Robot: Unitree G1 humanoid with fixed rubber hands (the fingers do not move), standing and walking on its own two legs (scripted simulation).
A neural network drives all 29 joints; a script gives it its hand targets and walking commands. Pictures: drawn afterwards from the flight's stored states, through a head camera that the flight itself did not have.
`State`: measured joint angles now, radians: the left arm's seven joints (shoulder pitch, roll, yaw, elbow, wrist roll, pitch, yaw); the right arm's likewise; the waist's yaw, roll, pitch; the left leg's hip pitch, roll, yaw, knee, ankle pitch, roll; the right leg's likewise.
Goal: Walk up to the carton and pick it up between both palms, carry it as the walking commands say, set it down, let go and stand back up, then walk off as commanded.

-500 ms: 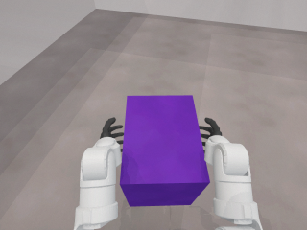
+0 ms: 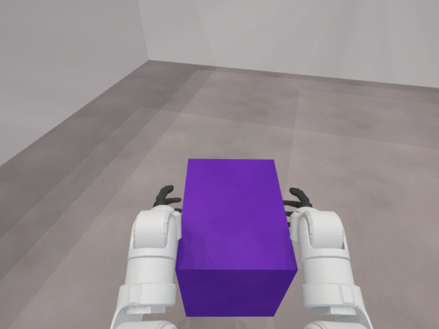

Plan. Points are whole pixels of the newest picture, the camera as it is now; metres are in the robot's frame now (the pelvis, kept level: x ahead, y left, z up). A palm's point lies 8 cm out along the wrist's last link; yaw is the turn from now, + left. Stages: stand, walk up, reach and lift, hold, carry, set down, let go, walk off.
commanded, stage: carry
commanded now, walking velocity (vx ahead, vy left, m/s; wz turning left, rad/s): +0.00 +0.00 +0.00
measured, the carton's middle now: (230, 237) +0.32 +0.00 -0.01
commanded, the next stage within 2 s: hold in 1.76 s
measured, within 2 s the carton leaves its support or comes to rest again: neither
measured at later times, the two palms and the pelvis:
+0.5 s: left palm (152, 233) +0.27 +0.15 +0.07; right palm (300, 232) +0.27 -0.12 +0.07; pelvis -0.02 +0.01 +0.00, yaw +0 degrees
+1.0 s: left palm (150, 232) +0.28 +0.15 +0.07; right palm (295, 232) +0.28 -0.11 +0.07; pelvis -0.01 +0.01 +0.00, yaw +0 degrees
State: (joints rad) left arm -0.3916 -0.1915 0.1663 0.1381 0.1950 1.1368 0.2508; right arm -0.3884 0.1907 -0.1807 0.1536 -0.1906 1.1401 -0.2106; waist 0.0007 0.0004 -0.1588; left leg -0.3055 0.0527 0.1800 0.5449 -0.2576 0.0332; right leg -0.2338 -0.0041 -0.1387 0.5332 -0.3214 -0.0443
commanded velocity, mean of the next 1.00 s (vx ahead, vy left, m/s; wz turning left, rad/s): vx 0.00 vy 0.00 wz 0.00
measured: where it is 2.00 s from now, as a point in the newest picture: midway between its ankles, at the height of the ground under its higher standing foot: outside the picture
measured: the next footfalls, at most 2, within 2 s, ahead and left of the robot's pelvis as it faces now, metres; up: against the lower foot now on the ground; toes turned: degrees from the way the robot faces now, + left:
none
